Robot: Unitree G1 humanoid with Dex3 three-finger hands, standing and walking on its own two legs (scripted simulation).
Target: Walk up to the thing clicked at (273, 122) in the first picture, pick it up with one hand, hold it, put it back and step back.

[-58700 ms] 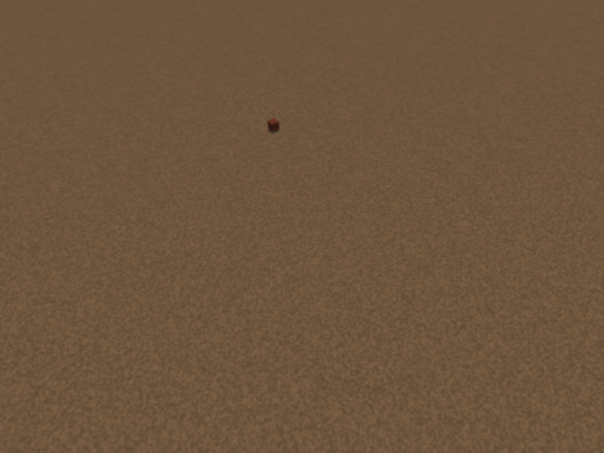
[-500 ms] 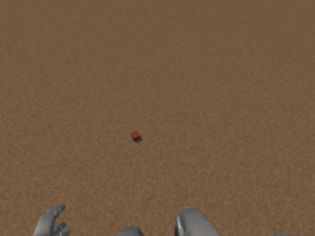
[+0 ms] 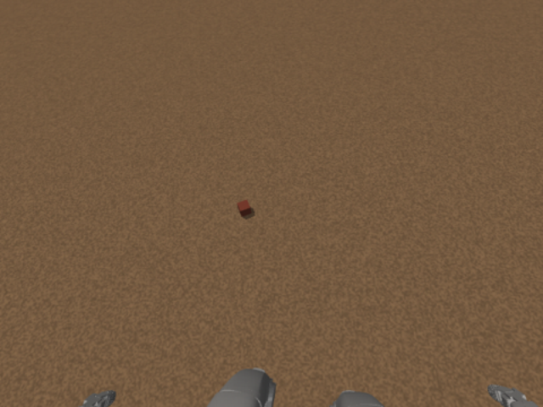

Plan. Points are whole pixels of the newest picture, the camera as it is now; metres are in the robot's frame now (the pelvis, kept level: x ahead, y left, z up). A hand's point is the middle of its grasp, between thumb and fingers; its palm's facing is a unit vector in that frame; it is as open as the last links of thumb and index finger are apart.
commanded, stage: step back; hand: left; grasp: from above
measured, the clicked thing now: (244, 208) +0.90 +0.22 -0.74
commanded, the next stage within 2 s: stand in 1.58 s
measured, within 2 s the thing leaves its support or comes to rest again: neither
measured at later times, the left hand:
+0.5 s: hand out of the picture -0.10 +0.24 -0.15, palm faces -0.02 -0.91 -0.40, open 7.4 cm
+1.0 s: hand out of the picture -0.17 +0.25 -0.14, palm faces +0.05 -0.92 -0.39, open 7.4 cm
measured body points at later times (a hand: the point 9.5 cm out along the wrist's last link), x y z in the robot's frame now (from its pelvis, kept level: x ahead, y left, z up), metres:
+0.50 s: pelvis -0.18 -0.03 -0.01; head -0.14 -0.04 +0.44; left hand -0.10 +0.29 -0.12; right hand -0.05 -0.35 -0.12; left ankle -0.08 +0.11 -0.71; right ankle -0.19 -0.15 -0.73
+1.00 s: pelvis -0.22 -0.04 +0.00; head -0.21 -0.04 +0.45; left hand -0.18 +0.29 -0.12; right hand -0.14 -0.34 -0.12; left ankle -0.21 +0.10 -0.72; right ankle -0.19 -0.15 -0.73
